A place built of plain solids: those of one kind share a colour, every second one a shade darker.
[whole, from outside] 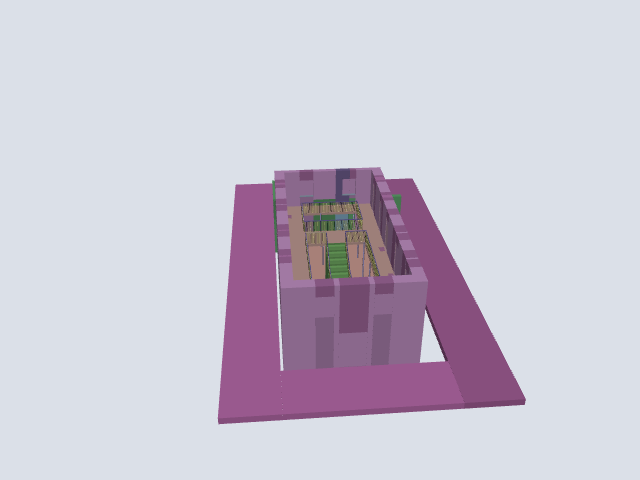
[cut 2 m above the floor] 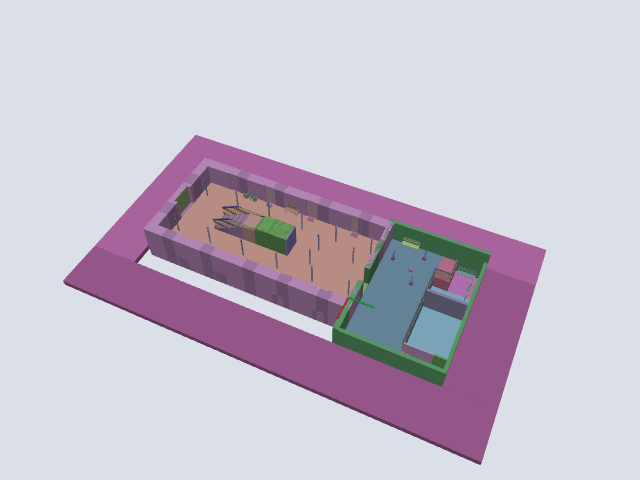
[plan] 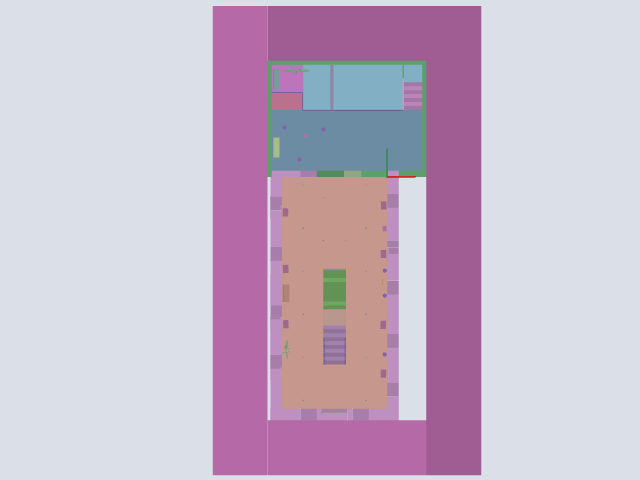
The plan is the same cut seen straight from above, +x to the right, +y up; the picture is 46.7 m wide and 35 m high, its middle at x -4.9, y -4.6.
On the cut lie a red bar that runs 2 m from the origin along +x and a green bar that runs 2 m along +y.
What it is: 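A lodging house of about 1890 built round a covered hall two storeys high; the street door opens into it; a broad free-standing stair in its middle climbs in two flights with a landing between to a bridge across the hall; galleries on iron posts run along three walls, the rooms' doors along them; aisles lead round the stair and under the bridge to the back door and the yard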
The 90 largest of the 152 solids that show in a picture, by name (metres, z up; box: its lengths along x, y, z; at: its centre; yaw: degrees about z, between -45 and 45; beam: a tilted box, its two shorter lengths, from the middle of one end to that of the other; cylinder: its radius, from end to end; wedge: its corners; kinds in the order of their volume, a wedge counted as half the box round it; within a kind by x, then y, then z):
{
 "wall_hall_1": {"box": [0.81, 0.81, 2.6], "at": [-8.12, -14.39, 1.3]},
 "wall_hall_2": {"box": [0.81, 0.86, 2.6], "at": [-8.12, -10.81, 1.3]},
 "wall_hall_3": {"box": [0.81, 1.0, 2.6], "at": [-8.12, -6.71, 1.3]},
 "wall_hall_4": {"box": [0.85, 2.95, 8.06], "at": [-8.1, -16.27, 2.68]},
 "wall_hall_5": {"box": [0.85, 0.81, 4.74], "at": [-8.1, -13.39, 1.02]},
 "wall_hall_6": {"box": [0.85, 1.75, 8.06], "at": [-8.1, -12.12, 2.68]},
 "wall_hall_7": {"box": [0.85, 0.86, 4.74], "at": [-8.1, -9.81, 1.02]},
 "wall_hall_8": {"box": [0.85, 2.17, 8.06], "at": [-8.1, -8.29, 2.68]},
 "wall_hall_9": {"box": [0.85, 1.0, 4.74], "at": [-8.1, -5.61, 1.02]},
 "wall_hall_10": {"box": [0.85, 2.02, 8.06], "at": [-8.1, -4.1, 2.68]},
 "wall_hall_11": {"box": [0.85, 0.65, 4.74], "at": [-8.1, -1.76, 1.02]},
 "wall_hall_12": {"box": [0.85, 1.89, 8.06], "at": [-8.1, -0.49, 2.68]},
 "wall_hall_13": {"box": [2.19, 0.85, 8.06], "at": [-7.42, -17.32, 2.68]},
 "wall_hall_14": {"box": [2.19, 0.45, 8.06], "at": [-7.42, 0.23, 2.68]},
 "wall_hall_15": {"box": [1.2, 0.85, 5.64], "at": [-5.73, -17.32, 1.47]},
 "wall_hall_16": {"box": [1.2, 0.45, 5.64], "at": [-5.73, 0.23, 1.47]},
 "wall_hall_17": {"box": [0.35, 0.85, 8.06], "at": [-4.96, -17.32, 2.68]},
 "wall_hall_18": {"box": [1.99, 0.45, 8.06], "at": [-4.13, 0.23, 2.68]},
 "wall_hall_19": {"box": [1.9, 0.48, 2.9], "at": [-3.83, -17.51, 1.45]},
 "wall_hall_20": {"box": [1.9, 0.85, 1.35], "at": [-3.83, -17.32, -0.68]},
 "wall_hall_21": {"box": [0.35, 0.85, 8.06], "at": [-2.71, -17.32, 2.68]},
 "wall_hall_22": {"box": [1.2, 0.85, 5.64], "at": [-1.94, -17.32, 1.47]},
 "wall_hall_23": {"box": [2.19, 0.85, 8.06], "at": [-0.24, -17.32, 2.68]},
 "wall_hall_24": {"box": [2.19, 0.45, 8.06], "at": [-0.24, 0.23, 2.68]},
 "wall_hall_25": {"box": [0.85, 1.73, 8.06], "at": [0.42, -16.89, 2.68]},
 "wall_hall_26": {"box": [0.85, 1.0, 4.74], "at": [0.42, -15.52, 1.02]},
 "wall_hall_27": {"box": [0.85, 1.4, 8.06], "at": [0.42, -13.15, 2.68]},
 "wall_hall_28": {"box": [0.85, 1.0, 4.74], "at": [0.42, -11.95, 1.02]},
 "wall_hall_29": {"box": [0.85, 1.71, 8.06], "at": [0.42, -9.44, 2.68]},
 "wall_hall_30": {"box": [0.85, 1.0, 4.74], "at": [0.42, -8.08, 1.02]},
 "wall_hall_31": {"box": [0.85, 1.46, 8.06], "at": [0.42, -6.85, 2.68]},
 "wall_hall_32": {"box": [0.85, 0.51, 4.74], "at": [0.42, -4.87, 1.02]},
 "wall_hall_33": {"box": [0.85, 2.03, 8.06], "at": [0.42, -3.6, 2.68]},
 "wall_hall_34": {"box": [0.85, 1.7, 8.06], "at": [0.42, -0.4, 2.68]},
 "wall_hall_35": {"box": [0.81, 1.0, 2.6], "at": [0.45, -14.35, 1.3]},
 "wall_hall_36": {"box": [0.81, 1.0, 2.6], "at": [0.45, -11.95, 4.69]},
 "wall_hall_37": {"box": [0.81, 1.0, 2.6], "at": [0.45, -10.79, 1.3]},
 "wall_hall_38": {"box": [0.81, 0.67, 2.6], "at": [0.45, -1.92, 1.3]},
 "floor_hall_1": {"box": [7.67, 16.9, 1.75], "at": [-3.83, -8.45, -0.88]},
 "ground_garden_1": {"box": [4.0, 34.22, 0.5], "at": [-10.72, -4.64, -0.27]},
 "ground_garden_2": {"box": [11.57, 4.0, 0.5], "at": [-2.94, -19.75, -0.27]},
 "ground_garden_3": {"box": [11.57, 4.0, 0.5], "at": [-2.94, 10.47, -0.27]},
 "ground_garden_4": {"box": [4.0, 34.22, 0.5], "at": [4.85, -4.64, -0.27]},
 "flightB_1": {"box": [1.65, 2.86, 3.61], "at": [-3.83, -8.23, 0.05]},
 "flightB_2": {"box": [1.65, 2.58, 3.77], "at": [-3.83, -8.09, 0.13]},
 "flightB_3": {"box": [1.65, 2.29, 3.92], "at": [-3.83, -7.95, 0.21]},
 "flightB_4": {"box": [1.65, 2.01, 4.07], "at": [-3.83, -7.8, 0.28]},
 "flightB_5": {"box": [1.65, 1.72, 4.22], "at": [-3.83, -7.66, 0.36]},
 "flightB_6": {"box": [1.65, 1.44, 4.37], "at": [-3.83, -7.52, 0.44]},
 "flightB_7": {"box": [1.65, 1.15, 4.52], "at": [-3.83, -7.38, 0.51]},
 "flightB_8": {"box": [1.65, 0.87, 4.67], "at": [-3.83, -7.23, 0.58]},
 "flightB_9": {"box": [1.65, 0.58, 4.82], "at": [-3.83, -7.09, 0.66]},
 "flightB_10": {"box": [1.65, 0.3, 4.98], "at": [-3.83, -6.95, 0.74]},
 "floor_terrace_1": {"box": [10.97, 4.45, 1.73], "at": [-2.94, 2.67, -0.89]},
 "flightA_1": {"box": [1.65, 2.86, 1.9], "at": [-3.83, -12.25, -0.8]},
 "flightA_2": {"box": [1.65, 2.58, 2.05], "at": [-3.83, -12.11, -0.73]},
 "flightA_3": {"box": [1.65, 2.29, 2.2], "at": [-3.83, -11.96, -0.65]},
 "flightA_4": {"box": [1.65, 2.01, 2.36], "at": [-3.83, -11.82, -0.57]},
 "flightA_5": {"box": [1.65, 1.72, 2.51], "at": [-3.83, -11.68, -0.5]},
 "flightA_6": {"box": [1.65, 1.44, 2.66], "at": [-3.83, -11.54, -0.42]},
 "flightA_7": {"box": [1.65, 1.15, 2.83], "at": [-3.83, -11.39, -0.34]},
 "flightA_8": {"box": [1.65, 0.87, 2.98], "at": [-3.83, -11.25, -0.26]},
 "flightA_9": {"box": [1.65, 0.58, 3.14], "at": [-3.83, -11.11, -0.18]},
 "flightA_10": {"box": [1.65, 0.3, 3.3], "at": [-3.83, -10.97, -0.1]},
 "wall_yard_1": {"box": [0.3, 8.47, 3.49], "at": [-8.57, 4.24, 0.39]},
 "wall_yard_2": {"box": [5.58, 0.45, 5.33], "at": [-5.93, 0.23, 1.31]},
 "wall_yard_3": {"box": [11.57, 0.3, 2.36], "at": [-2.94, 8.32, -0.17]},
 "wall_yard_4": {"box": [4.75, 0.45, 5.33], "at": [0.47, 0.23, 1.31]},
 "wall_yard_5": {"box": [0.3, 8.47, 3.23], "at": [2.7, 4.24, 0.26]},
 "wall_head_hall_1": {"box": [0.85, 0.81, 4.11], "at": [-8.1, -14.39, 4.65]},
 "wall_head_hall_2": {"box": [0.85, 0.86, 4.11], "at": [-8.1, -10.81, 4.65]},
 "wall_head_hall_3": {"box": [0.85, 1.0, 4.11], "at": [-8.1, -6.71, 4.65]},
 "wall_head_hall_4": {"box": [1.9, 0.85, 3.81], "at": [-3.83, -17.32, 4.8]},
 "wall_head_hall_5": {"box": [0.85, 1.0, 4.11], "at": [0.42, -14.35, 4.65]},
 "wall_head_hall_6": {"box": [0.85, 1.0, 4.11], "at": [0.42, -10.79, 4.65]},
 "wall_head_hall_7": {"box": [0.85, 0.51, 4.11], "at": [0.42, -5.87, 4.65]},
 "floor_1": {"box": [1.47, 16.9, 0.22], "at": [-6.94, -8.45, 3.28]},
 "floor_2": {"box": [1.65, 1.17, 3.45], "at": [-3.83, -10.24, -0.03]},
 "floor_3": {"box": [4.73, 2.1, 0.22], "at": [-3.83, -5.76, 3.28]},
 "floor_4": {"box": [4.73, 1.47, 0.22], "at": [-3.83, -0.73, 3.28]},
 "floor_5": {"box": [1.47, 16.9, 0.22], "at": [-0.73, -8.45, 3.28]},
 "floor_low_1": {"box": [8.67, 3.27, 0.5], "at": [-1.78, 6.54, -1.5]},
 "flightYT_1": {"box": [1.45, 0.87, 1.28], "at": [1.83, 5.32, -1.11]},
 "flightYT_2": {"box": [1.45, 1.15, 1.13], "at": [1.83, 5.46, -1.19]},
 "flightYT_3": {"box": [1.45, 1.44, 0.98], "at": [1.83, 5.61, -1.26]},
 "flightYT_4": {"box": [1.45, 1.72, 0.82], "at": [1.83, 5.75, -1.34]},
 "flightYT_5": {"box": [1.45, 2.01, 0.66], "at": [1.83, 5.89, -1.42]},
 "floor_bay_1": {"box": [2.3, 1.3, 1.73], "at": [-7.27, 5.55, -0.89]},
 "floor_lowb_1": {"box": [2.3, 1.97, 0.5], "at": [-7.27, 7.18, -1.5]},
 "wall_dive_1": {"box": [0.25, 3.27, 2.18], "at": [-4.04, 6.54, -0.21]}
}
